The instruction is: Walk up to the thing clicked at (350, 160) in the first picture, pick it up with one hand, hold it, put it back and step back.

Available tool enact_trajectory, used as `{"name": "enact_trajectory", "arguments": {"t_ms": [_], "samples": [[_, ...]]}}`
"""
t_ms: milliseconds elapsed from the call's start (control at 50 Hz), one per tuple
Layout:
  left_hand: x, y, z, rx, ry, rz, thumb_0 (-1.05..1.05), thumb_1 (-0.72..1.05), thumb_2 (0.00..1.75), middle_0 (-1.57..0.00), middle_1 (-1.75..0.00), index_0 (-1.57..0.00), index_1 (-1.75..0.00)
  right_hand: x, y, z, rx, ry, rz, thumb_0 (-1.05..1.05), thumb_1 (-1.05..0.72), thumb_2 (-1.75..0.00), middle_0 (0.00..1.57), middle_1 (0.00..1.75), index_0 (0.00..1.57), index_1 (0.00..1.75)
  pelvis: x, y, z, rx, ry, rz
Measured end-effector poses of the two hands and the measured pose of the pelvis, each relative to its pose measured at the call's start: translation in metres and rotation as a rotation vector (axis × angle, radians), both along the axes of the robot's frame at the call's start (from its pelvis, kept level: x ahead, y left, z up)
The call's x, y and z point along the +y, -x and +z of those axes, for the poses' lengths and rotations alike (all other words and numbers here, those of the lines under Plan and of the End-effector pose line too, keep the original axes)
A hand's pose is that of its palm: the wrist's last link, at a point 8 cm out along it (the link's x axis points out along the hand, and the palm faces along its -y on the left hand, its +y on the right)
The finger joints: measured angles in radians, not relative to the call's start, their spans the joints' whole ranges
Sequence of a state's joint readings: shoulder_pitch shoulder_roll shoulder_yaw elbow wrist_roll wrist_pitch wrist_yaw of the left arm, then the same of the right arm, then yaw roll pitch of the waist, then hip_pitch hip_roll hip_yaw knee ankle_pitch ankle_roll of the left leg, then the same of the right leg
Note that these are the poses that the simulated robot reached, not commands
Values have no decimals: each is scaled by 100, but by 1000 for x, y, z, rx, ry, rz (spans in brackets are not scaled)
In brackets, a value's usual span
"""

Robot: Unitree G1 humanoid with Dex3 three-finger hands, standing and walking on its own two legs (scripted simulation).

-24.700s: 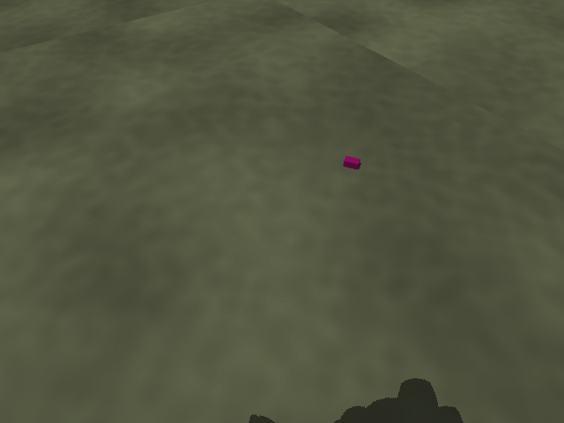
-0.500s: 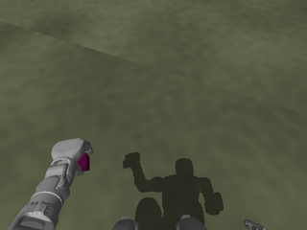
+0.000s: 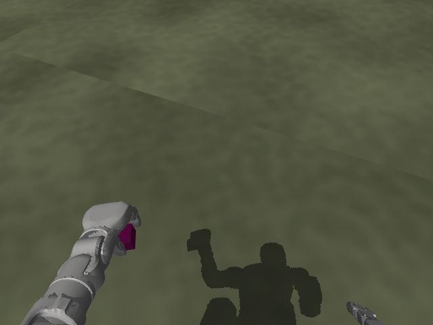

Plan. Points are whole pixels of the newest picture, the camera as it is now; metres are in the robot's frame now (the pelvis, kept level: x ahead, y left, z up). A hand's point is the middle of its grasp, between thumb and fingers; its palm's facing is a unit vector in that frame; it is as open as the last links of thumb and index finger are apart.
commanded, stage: hold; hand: left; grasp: from above
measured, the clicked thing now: (115, 238) +0.33 +0.24 -0.09
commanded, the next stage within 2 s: crouch in 1.60 s
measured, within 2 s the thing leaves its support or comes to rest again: neither
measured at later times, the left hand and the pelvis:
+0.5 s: hand (114, 239) +0.30 +0.22 -0.03, palm faces -0.44 -0.06 -0.90, open 7.3 cm; pelvis +0.00 +0.00 +0.01, yaw +0 degrees
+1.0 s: hand (110, 240) +0.29 +0.21 -0.01, palm faces -0.43 -0.06 -0.90, open 7.3 cm; pelvis -0.01 +0.00 +0.02, yaw +0 degrees
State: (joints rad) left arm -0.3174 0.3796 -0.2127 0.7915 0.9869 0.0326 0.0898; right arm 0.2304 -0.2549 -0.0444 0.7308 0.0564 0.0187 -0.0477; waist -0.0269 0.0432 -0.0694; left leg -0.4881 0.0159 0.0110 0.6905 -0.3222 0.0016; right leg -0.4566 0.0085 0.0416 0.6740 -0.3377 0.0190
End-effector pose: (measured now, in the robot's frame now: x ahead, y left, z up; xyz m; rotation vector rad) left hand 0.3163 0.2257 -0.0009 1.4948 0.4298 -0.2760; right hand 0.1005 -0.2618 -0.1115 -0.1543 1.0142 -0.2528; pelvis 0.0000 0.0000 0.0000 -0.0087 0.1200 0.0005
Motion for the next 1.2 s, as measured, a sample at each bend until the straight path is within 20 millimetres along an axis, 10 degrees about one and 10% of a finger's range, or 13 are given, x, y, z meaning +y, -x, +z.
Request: {"name": "enact_trajectory", "arguments": {"t_ms": [1200], "samples": [[-11, 29, 43, 10, 5, -44, 0, 43, 6, -94, -24, -97, -19, 9, -31, 26, -110, -39, 54, 1, -90, -89, 20, 30, 20, 29, -6, 10, 18, -112, -14, -6]]}}
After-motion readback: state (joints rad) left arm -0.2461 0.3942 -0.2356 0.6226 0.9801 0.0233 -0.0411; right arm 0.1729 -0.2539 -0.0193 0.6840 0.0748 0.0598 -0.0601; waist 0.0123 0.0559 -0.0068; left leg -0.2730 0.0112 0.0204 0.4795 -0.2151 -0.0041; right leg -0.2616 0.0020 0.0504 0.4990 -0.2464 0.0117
